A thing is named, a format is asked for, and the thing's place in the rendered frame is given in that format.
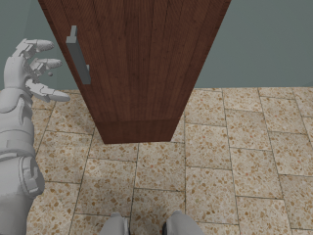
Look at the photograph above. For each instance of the cupboard door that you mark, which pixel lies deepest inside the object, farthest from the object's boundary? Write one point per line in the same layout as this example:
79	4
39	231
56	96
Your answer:
143	54

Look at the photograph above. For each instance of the robot left hand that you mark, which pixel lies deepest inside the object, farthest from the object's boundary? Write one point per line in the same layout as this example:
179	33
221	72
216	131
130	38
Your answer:
18	72

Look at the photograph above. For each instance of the robot left upper arm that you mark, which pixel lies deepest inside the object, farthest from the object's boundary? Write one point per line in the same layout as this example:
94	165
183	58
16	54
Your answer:
21	181

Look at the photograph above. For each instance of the robot left forearm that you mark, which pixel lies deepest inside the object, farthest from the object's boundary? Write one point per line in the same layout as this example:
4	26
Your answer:
16	127

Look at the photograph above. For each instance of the right robot thigh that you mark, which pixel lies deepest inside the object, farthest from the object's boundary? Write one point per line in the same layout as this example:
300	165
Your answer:
182	224

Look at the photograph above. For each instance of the left robot shin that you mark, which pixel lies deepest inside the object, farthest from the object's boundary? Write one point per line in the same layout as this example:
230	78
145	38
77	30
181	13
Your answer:
115	214

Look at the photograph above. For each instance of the handle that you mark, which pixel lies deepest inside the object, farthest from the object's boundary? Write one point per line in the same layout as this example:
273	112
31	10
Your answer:
77	56

